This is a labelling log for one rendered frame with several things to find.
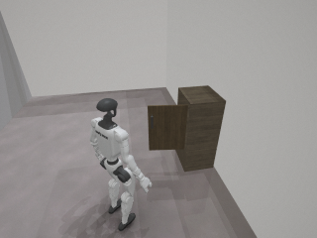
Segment robot right forearm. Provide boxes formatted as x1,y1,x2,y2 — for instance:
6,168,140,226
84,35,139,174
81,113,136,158
127,156,145,181

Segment right robot foot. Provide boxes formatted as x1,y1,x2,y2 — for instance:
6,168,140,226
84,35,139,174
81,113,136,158
118,213,136,231

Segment cupboard door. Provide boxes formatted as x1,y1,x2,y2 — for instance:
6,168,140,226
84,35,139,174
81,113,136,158
148,104,188,151

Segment right robot hand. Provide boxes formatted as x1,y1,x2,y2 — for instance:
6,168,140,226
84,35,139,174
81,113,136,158
139,177,152,194

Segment robot left forearm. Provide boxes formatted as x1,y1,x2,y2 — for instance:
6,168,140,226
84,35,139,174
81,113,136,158
89,140,101,154

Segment robot right upper arm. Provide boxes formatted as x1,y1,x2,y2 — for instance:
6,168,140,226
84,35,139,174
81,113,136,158
114,128,132,164

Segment robot left upper arm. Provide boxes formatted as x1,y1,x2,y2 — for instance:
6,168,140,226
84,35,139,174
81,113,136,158
89,117,103,144

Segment left robot hand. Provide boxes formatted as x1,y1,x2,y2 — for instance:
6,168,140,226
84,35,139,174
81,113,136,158
95,152,105,162

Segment robot head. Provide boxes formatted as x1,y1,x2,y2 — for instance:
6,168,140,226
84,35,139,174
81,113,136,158
96,98,118,130

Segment handle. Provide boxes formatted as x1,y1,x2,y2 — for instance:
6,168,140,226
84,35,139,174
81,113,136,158
151,114,154,129

